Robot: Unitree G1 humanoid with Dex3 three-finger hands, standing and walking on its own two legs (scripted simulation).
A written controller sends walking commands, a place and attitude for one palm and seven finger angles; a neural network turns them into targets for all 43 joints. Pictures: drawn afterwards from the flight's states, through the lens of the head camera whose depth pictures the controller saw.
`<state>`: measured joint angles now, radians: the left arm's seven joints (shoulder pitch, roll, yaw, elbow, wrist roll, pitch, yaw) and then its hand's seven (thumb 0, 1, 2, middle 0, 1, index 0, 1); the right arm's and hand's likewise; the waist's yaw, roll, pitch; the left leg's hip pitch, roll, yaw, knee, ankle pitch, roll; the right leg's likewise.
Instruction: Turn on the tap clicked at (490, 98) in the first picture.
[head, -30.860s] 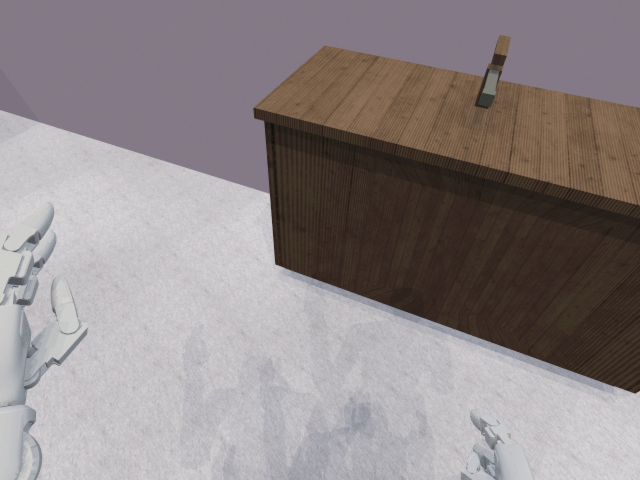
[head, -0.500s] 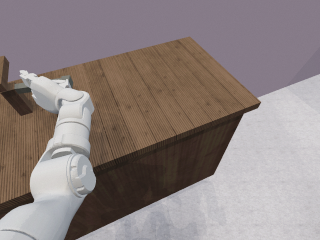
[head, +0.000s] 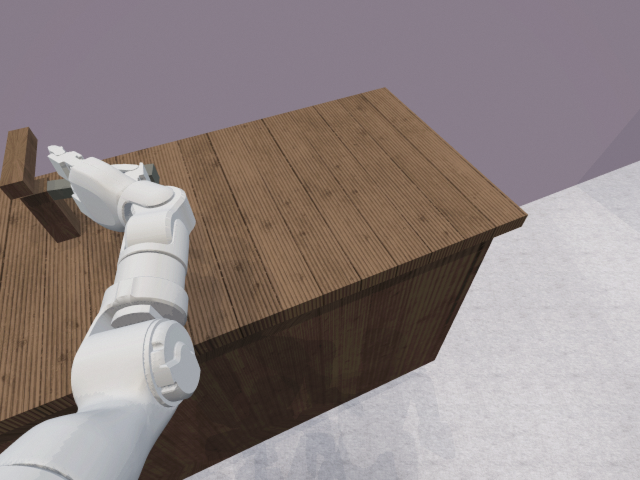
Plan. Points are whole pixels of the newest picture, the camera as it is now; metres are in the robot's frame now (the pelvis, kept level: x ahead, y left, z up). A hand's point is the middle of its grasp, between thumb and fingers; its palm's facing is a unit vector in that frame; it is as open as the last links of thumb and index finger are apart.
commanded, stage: lift the hand up off the lever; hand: left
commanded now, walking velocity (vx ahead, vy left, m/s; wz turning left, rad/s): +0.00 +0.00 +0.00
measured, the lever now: (147, 177) +0.55 +0.25 +0.09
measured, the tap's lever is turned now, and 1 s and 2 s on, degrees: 77 77 77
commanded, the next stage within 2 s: draw the hand back beside the body in 0.34 s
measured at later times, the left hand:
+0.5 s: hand (143, 172) +0.46 +0.20 +0.17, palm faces +0.78 -0.61 -0.11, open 7.8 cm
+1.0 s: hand (83, 256) +0.31 +0.22 +0.19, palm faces +0.30 -0.93 -0.22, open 7.6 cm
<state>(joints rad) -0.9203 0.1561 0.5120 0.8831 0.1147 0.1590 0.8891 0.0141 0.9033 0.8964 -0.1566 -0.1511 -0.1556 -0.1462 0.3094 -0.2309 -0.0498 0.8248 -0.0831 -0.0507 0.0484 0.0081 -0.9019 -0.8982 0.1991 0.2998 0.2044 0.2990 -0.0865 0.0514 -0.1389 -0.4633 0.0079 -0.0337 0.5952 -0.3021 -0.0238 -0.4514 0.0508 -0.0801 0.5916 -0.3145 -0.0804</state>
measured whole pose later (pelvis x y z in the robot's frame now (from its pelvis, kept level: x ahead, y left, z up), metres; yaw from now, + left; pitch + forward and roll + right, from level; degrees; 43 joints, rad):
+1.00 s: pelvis -0.02 +0.01 +0.02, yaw -1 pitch -4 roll +0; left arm -0.18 0.31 0.16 0.18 -0.09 -0.09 0.12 0.01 0.90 0.90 -0.18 -0.21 -0.17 -0.20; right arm 0.18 -0.26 0.00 0.69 0.04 -0.06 -0.07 0.01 -0.90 -0.90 0.20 0.30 0.20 0.30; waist 0.04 0.07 0.02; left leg -0.10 0.00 0.00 0.37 -0.19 0.00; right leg -0.10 0.05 -0.04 0.37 -0.20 -0.06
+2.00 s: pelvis -0.01 +0.03 +0.02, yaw -1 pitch -6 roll +0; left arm 0.40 0.31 0.26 -0.34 -0.08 -0.10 0.10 0.01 0.90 0.90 -0.21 -0.30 -0.21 -0.30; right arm 0.16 -0.21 0.02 0.64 0.00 -0.11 -0.06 0.01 -0.90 -0.90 0.20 0.30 0.21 0.30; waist 0.06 0.06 0.03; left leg -0.05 -0.01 0.00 0.37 -0.22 0.01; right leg -0.04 0.03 -0.04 0.35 -0.21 -0.04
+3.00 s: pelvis -0.12 +0.05 +0.01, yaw -2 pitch +3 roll -3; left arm 0.44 0.35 0.32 -0.53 -0.04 -0.15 0.14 0.01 0.90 0.90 -0.21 -0.30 -0.21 -0.30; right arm 0.12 -0.19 0.03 0.60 0.00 -0.08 -0.06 0.01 -0.90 -0.90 0.20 0.30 0.21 0.30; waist 0.03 0.05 0.07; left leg -0.46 0.02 0.01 0.48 -0.07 0.03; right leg -0.24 0.07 0.03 0.46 -0.26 -0.01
